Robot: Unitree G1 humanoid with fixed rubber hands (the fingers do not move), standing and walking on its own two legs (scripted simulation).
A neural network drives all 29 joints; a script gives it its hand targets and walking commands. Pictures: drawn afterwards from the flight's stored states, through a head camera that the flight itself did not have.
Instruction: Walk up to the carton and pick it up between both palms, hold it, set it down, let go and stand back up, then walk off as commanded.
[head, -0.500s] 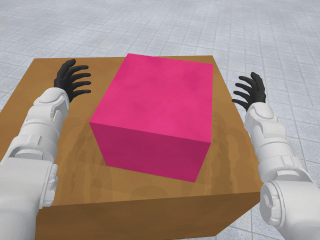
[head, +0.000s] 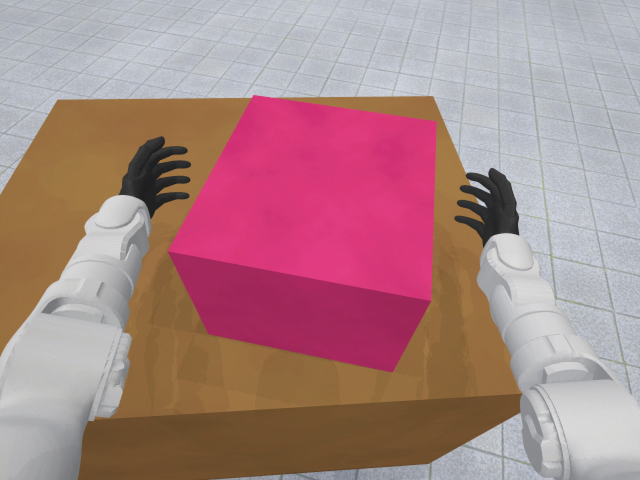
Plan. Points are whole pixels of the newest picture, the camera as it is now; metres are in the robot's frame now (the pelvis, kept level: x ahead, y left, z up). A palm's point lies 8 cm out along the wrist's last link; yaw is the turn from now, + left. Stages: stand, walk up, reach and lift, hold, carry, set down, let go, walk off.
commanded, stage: reach and lift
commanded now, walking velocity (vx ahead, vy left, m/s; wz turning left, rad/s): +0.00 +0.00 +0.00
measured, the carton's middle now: (320, 229) +0.46 +0.01 +0.03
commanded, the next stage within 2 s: none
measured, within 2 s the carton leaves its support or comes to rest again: neither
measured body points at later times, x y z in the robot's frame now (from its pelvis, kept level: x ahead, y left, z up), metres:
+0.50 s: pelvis +0.00 +0.00 +0.00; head +0.05 +0.02 +0.45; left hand +0.46 +0.21 +0.10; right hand +0.42 -0.19 +0.08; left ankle -0.02 +0.08 -0.74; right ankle -0.02 -0.15 -0.74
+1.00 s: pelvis +0.00 +0.00 +0.00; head +0.05 +0.02 +0.45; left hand +0.46 +0.21 +0.10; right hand +0.43 -0.18 +0.08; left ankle -0.02 +0.08 -0.74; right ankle -0.02 -0.15 -0.74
